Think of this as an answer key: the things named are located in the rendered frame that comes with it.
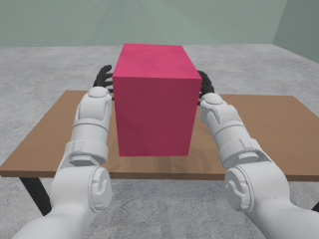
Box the robot left forearm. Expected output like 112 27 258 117
50 87 113 207

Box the left robot upper arm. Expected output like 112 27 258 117
11 165 113 239

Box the robot right hand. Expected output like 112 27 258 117
197 70 215 106

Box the table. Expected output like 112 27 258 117
0 90 319 216

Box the robot right forearm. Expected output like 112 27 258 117
199 93 290 195

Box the carton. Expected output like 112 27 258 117
112 43 202 156

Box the right robot upper arm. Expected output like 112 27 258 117
224 161 319 239

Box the robot left hand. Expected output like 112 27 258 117
93 65 115 101

